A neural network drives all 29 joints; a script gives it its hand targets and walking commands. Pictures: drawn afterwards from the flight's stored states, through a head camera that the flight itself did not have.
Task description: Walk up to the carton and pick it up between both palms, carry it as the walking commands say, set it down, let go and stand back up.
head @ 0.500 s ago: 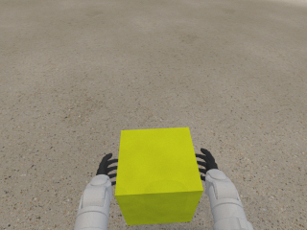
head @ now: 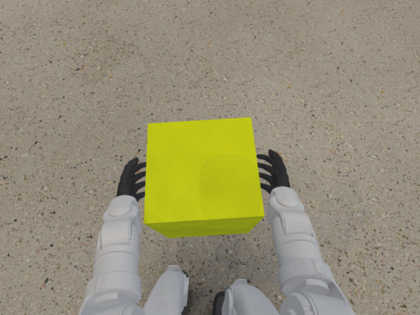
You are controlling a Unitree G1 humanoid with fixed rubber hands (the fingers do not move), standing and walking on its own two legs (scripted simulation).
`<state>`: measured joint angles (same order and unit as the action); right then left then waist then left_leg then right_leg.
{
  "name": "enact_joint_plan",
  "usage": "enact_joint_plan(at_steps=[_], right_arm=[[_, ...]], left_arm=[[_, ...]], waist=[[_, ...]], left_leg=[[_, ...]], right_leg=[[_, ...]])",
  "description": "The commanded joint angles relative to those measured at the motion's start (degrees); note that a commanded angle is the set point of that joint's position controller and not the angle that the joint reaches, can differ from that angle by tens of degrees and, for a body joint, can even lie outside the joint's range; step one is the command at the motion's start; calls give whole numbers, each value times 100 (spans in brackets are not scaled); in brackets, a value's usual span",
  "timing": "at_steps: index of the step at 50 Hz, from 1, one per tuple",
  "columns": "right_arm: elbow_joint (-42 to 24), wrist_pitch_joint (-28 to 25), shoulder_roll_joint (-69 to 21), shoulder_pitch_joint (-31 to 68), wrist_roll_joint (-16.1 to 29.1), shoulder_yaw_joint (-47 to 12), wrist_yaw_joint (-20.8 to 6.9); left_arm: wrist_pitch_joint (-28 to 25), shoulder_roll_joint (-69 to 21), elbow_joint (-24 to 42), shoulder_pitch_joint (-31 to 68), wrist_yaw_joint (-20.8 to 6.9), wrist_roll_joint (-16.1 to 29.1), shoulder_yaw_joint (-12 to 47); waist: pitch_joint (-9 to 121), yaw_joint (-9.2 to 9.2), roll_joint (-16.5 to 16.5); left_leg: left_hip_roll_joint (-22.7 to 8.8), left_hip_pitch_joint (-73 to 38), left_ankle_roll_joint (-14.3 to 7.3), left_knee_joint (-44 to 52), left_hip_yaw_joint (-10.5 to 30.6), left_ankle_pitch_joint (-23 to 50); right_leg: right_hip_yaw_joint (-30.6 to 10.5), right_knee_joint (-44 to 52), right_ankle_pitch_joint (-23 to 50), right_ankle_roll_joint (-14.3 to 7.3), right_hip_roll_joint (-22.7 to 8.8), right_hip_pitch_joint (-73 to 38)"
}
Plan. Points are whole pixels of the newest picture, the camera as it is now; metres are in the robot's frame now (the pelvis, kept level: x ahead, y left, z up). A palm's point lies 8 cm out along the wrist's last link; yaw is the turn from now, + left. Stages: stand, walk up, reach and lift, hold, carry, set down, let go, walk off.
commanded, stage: set down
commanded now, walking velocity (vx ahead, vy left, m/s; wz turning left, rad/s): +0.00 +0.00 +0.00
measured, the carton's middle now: (204, 185) +0.40 +0.05 -0.12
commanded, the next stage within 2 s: none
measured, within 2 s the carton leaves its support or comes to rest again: neither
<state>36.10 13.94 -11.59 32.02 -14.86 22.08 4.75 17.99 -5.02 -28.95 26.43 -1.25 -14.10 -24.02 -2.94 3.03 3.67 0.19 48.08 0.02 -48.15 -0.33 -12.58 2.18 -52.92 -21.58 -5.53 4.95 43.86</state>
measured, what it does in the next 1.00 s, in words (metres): lowers itself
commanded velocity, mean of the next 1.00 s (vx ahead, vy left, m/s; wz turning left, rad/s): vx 0.00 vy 0.00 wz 0.00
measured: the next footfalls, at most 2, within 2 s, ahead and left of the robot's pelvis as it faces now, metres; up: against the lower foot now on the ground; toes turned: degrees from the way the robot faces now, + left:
none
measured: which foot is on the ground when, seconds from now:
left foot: down 0.00-1.00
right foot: down 0.00-1.00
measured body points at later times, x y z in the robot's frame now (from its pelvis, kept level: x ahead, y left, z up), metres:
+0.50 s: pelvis +0.00 +0.01 -0.07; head +0.17 +0.03 +0.35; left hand +0.38 +0.19 -0.14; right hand +0.40 -0.11 -0.13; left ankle +0.11 +0.13 -0.68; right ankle +0.04 -0.06 -0.68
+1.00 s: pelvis -0.02 +0.03 -0.14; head +0.20 +0.04 +0.25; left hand +0.41 +0.20 -0.23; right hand +0.43 -0.11 -0.22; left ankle +0.11 +0.13 -0.68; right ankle +0.04 -0.06 -0.68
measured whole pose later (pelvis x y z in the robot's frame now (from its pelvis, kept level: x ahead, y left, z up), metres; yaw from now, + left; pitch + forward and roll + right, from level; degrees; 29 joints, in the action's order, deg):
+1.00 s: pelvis -0.02 +0.03 -0.14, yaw -3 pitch +34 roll +0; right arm 44.9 13.3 -2.2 49.6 -6.4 20.4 6.7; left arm 17.1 0.0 -37.0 43.5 4.2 -7.5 -21.7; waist 5.8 2.7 3.9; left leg 1.3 95.6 -0.6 -84.1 -0.5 -22.5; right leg 1.2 -88.8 -31.4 -3.4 6.2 91.4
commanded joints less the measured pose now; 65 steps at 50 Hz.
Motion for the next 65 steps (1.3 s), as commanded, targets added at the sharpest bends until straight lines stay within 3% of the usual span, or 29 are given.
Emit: enact_joint_plan(at_steps=[1,10,11,12,14,15,17,18,20,21,25,27,29,31,32,33,36,39,45,48,49,50,51,55,59,62,63,64,65], right_arm=[[59,-215,-5439,3200,871,-3377,-1352],[-213,-224,-5557,3208,1076,-3816,-1269],[-132,-209,-5592,3115,1107,-3837,-1217],[-33,-183,-5508,3025,1143,-3778,-1250],[-398,-264,-5356,3340,1138,-3838,-1229],[-254,-234,-5182,3542,1187,-3768,-1206],[135,-148,-5200,3419,1030,-3616,-1231],[205,-188,-5269,3301,964,-3493,-1203],[-48,-203,-5209,3670,1153,-3694,-1309],[209,-178,-5172,3250,1032,-3530,-1269],[-147,-241,-5146,3970,1199,-3715,-1175],[184,-227,-5122,3850,1317,-3659,-1163],[254,-248,-5047,3763,1218,-3591,-1091],[2,-274,-5063,4067,1432,-3837,-1096],[11,-311,-5060,3993,1414,-3718,-997],[85,-244,-5019,4203,1431,-3775,-1036],[499,-155,-5032,4366,1308,-3442,-1075],[230,-281,-4734,4647,1375,-3283,-1117],[430,-193,-4729,5128,1353,-3299,-1050],[603,-152,-4820,5136,1464,-3186,-1087],[891,-134,-4860,5070,1356,-3024,-1048],[658,-138,-4925,5417,1409,-3134,-1027],[541,-140,-4873,5335,1500,-3154,-1020],[523,-98,-5011,5672,1672,-3244,-993],[494,-89,-4781,5940,1635,-3257,-933],[604,1,-4844,6180,1557,-3053,-886],[614,-35,-4634,6134,1449,-2949,-861],[545,-61,-4627,6112,1490,-2933,-907],[752,-60,-4662,6029,1551,-2787,-895]], left_arm=[[-481,-5345,560,4192,-1179,965,3661],[-604,-5181,756,4380,-1102,1173,3966],[-580,-5110,644,4102,-1103,1016,3738],[-535,-5160,622,4268,-1075,1185,3945],[-489,-5358,399,3894,-1070,978,3669],[-492,-5245,213,4085,-1034,1091,3758],[-507,-5013,-23,4128,-994,974,3470],[-510,-5362,103,4318,-980,1079,3661],[-494,-5246,212,4095,-909,963,3584],[-531,-5177,154,4132,-926,1047,3606],[-536,-5266,104,4354,-884,1160,3618],[-569,-5239,190,4501,-803,1213,3653],[-521,-5454,236,4622,-798,1338,3753],[-618,-5013,264,4820,-756,1324,3749],[-582,-5264,232,4880,-805,1440,3941],[-553,-5001,116,4852,-749,1326,3680],[-480,-4835,-126,5103,-690,1146,3412],[-473,-5326,-55,5201,-658,1232,3571],[-491,-5274,239,6100,-509,1486,3727],[-516,-4701,346,6083,-549,1229,3344],[-505,-4730,75,6158,-559,1224,3349],[-450,-4990,-63,5962,-552,1217,3265],[-482,-4928,235,6342,-562,1452,3487],[-417,-4766,14,6295,-566,1227,3244],[-454,-4667,429,7055,-582,1543,3454],[-312,-4891,-357,6554,-586,1328,3104],[-319,-4945,-162,6904,-599,1440,3303],[-338,-4878,-35,6996,-546,1365,3241],[-329,-4853,16,7149,-583,1442,3317]], waist=[[4780,96,-376],[5728,25,-102],[5525,329,-442],[5497,53,-394],[5488,276,-387],[5264,1,-398],[4975,227,-228],[5055,-61,-422],[5485,324,-407],[5470,47,-243],[5962,255,-32],[5900,435,-453],[6255,118,-418],[6346,391,-232],[6472,-16,-232],[6297,392,-94],[5860,400,-141],[6320,224,-592],[6763,-42,-152],[6656,447,-325],[6534,195,-224],[6892,501,-262],[6927,140,-144],[7134,554,-236],[7457,372,-203],[7088,408,-104],[7127,117,-234],[7316,368,-333],[7024,139,-409]], left_leg=[[460,-2521,-225,-289,581,826],[592,-1517,-240,-1067,491,979],[604,-1332,-218,-1154,443,912],[579,-1428,-203,-1144,507,895],[578,-1366,-203,-1244,568,1119],[590,-1248,-222,-1355,554,750],[641,-965,-186,-1511,448,541],[598,-963,-181,-1469,526,601],[627,-1286,-156,-1634,496,1073],[659,-992,-152,-1729,489,1146],[702,-786,-145,-2057,464,1010],[674,-580,-54,-2131,434,1048],[694,-481,-31,-2251,413,1024],[767,-255,-49,-2424,299,1015],[781,-207,-89,-2530,362,996],[725,-245,-48,-2460,360,909],[716,-8,-29,-2490,327,428],[722,-383,19,-2630,348,725],[768,159,54,-2950,328,344],[788,554,12,-3197,162,624],[812,850,13,-3237,139,356],[806,779,26,-3332,54,395],[753,665,-35,-3365,166,429],[756,889,-61,-3665,144,621],[792,1295,10,-3919,50,540],[810,1485,-10,-3941,-5,177],[792,1408,-1,-4004,165,331],[785,1146,60,-3971,114,329],[791,1337,16,-4056,73,475]], right_leg=[[-1081,708,784,318,-23,-323],[-1143,-70,1300,496,121,-53],[-1421,-34,1264,442,-12,-170],[-1277,-107,1269,453,65,156],[-1285,-221,1321,430,65,336],[-1216,-275,873,437,104,671],[-1062,-412,468,475,207,1162],[-1038,-499,587,400,233,1166],[-939,-635,655,425,274,1405],[-947,-710,1059,466,305,1340],[-894,-1053,741,512,321,1513],[-940,-1325,855,455,336,1737],[-944,-1357,937,467,345,1656],[-855,-1527,862,573,407,1916],[-950,-1447,954,590,369,1765],[-801,-1621,728,586,439,2230],[-737,-1677,100,559,495,2745],[-603,-1898,279,473,536,2945],[-509,-2283,45,480,602,3095],[-686,-2374,300,513,556,3157],[-657,-2407,199,549,592,3068],[-702,-2493,28,520,579,2993],[-596,-2532,197,566,562,3104],[-606,-2857,241,594,567,3483],[-570,-3062,217,581,578,3394],[-584,-3072,-180,585,618,3620],[-575,-3223,71,529,651,3918],[-462,-3299,7,494,664,3934],[-549,-3223,169,495,629,3932]])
